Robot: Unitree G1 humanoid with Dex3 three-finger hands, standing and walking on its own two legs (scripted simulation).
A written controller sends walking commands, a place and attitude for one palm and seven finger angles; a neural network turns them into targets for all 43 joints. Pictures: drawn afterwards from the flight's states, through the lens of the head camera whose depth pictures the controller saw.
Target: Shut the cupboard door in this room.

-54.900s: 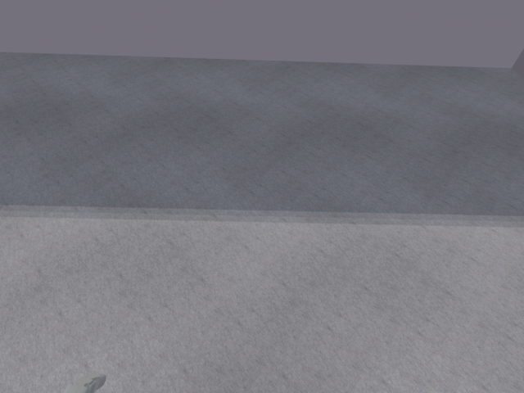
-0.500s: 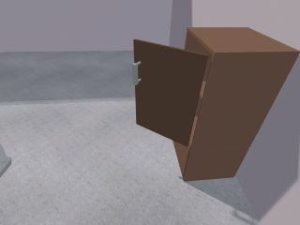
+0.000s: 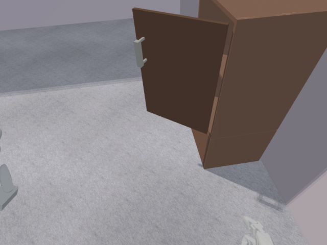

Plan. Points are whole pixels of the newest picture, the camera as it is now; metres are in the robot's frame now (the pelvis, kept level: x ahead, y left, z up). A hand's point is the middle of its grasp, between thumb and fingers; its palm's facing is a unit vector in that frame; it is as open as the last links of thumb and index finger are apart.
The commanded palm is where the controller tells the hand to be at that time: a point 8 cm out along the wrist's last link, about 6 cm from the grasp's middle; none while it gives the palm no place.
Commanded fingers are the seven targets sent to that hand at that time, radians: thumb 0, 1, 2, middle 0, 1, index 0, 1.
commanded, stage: stop stepping back and stand still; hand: left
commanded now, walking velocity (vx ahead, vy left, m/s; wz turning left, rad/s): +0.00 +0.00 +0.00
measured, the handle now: (141, 52) +0.90 +0.15 +0.03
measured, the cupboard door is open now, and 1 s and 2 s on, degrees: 52 52 52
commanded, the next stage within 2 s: let the arm hang, fingers relaxed in 0.04 s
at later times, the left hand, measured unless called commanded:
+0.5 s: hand out of the picture +0.02 +0.17 -0.17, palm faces +0.08 -0.98 -0.18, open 7.1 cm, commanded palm none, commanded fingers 0.00 0.90 0.90 -0.20 -0.30 -0.20 -0.30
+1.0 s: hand out of the picture -0.05 +0.17 -0.17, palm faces +0.09 -0.98 -0.18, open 7.4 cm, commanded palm none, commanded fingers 0.00 0.90 0.90 -0.20 -0.30 -0.20 -0.30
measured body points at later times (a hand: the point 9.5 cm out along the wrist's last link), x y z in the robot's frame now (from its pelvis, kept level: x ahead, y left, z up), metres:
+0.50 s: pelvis -0.03 -0.01 +0.00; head -0.01 +0.01 +0.44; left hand +0.02 +0.22 -0.15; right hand +0.05 -0.25 -0.14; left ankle +0.01 +0.12 -0.73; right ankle -0.01 -0.12 -0.73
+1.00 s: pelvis -0.02 +0.01 +0.01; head -0.02 +0.01 +0.46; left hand -0.05 +0.23 -0.15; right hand -0.02 -0.20 -0.16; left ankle +0.01 +0.12 -0.73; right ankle -0.01 -0.12 -0.73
